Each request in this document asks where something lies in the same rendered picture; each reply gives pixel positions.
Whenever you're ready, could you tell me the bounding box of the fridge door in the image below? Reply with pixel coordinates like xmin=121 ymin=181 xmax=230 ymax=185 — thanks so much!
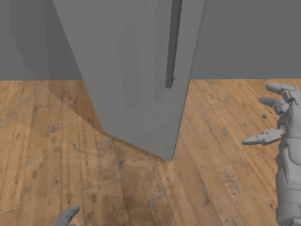
xmin=53 ymin=0 xmax=208 ymax=162

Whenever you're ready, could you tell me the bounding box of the robot right hand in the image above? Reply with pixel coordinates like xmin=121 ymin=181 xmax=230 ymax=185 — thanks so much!
xmin=242 ymin=83 xmax=301 ymax=146

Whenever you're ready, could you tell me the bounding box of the handle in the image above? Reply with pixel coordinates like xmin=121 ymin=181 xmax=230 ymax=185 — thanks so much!
xmin=165 ymin=0 xmax=182 ymax=89

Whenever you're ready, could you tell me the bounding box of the robot left hand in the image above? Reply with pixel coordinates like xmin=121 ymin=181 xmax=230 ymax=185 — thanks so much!
xmin=53 ymin=205 xmax=80 ymax=226

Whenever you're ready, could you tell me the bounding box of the robot right forearm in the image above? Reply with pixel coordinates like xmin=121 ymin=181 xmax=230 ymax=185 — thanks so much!
xmin=276 ymin=137 xmax=301 ymax=226

